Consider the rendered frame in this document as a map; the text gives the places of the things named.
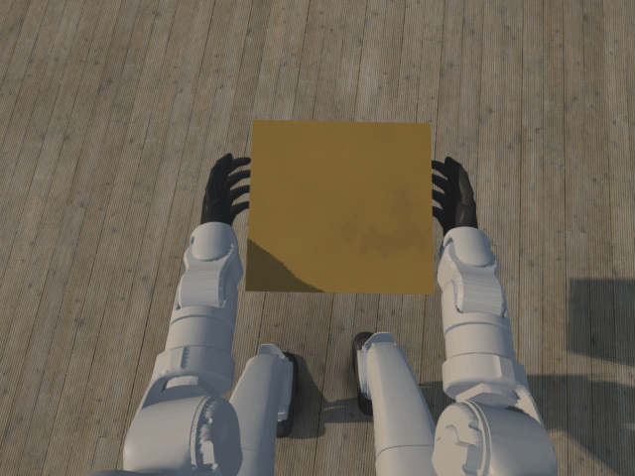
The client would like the left robot shin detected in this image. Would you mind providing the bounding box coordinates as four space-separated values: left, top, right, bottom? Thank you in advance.
245 344 289 420

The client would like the carton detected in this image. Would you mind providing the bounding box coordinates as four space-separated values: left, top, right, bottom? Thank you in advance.
245 120 434 295

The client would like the robot right hand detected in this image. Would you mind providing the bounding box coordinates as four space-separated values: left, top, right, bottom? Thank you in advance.
432 157 478 238

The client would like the right robot upper arm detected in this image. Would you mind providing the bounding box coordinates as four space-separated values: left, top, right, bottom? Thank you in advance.
432 400 557 476

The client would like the left robot upper arm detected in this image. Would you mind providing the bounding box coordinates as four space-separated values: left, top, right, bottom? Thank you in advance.
85 395 243 476

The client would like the left robot forearm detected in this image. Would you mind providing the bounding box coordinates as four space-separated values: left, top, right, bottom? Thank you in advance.
123 222 243 470

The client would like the right robot foot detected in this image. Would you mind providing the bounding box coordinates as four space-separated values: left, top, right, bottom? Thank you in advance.
352 332 373 416

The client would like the right robot forearm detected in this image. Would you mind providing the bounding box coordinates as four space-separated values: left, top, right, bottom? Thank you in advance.
437 226 558 475

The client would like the robot left hand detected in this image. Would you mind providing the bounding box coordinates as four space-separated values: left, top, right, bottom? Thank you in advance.
200 153 251 227

